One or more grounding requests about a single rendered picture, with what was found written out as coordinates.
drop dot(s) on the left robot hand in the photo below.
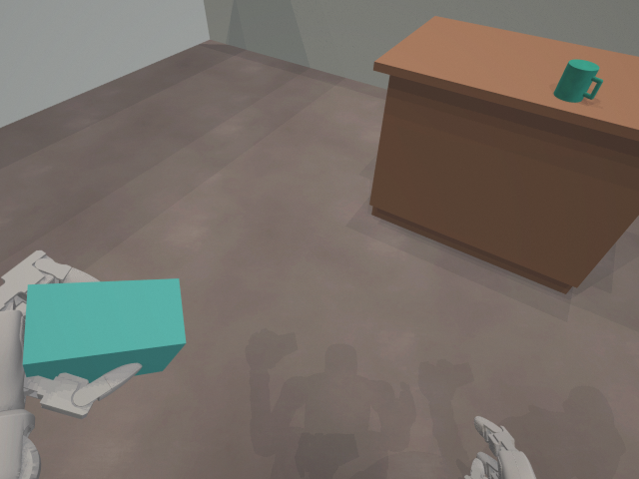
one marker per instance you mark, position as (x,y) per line
(67,394)

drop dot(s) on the sponge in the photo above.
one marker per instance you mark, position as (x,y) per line
(90,328)

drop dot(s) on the left robot forearm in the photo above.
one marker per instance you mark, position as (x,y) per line
(19,458)

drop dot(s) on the right robot hand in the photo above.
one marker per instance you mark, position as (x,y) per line
(510,464)

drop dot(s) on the table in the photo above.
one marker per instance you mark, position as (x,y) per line
(477,153)

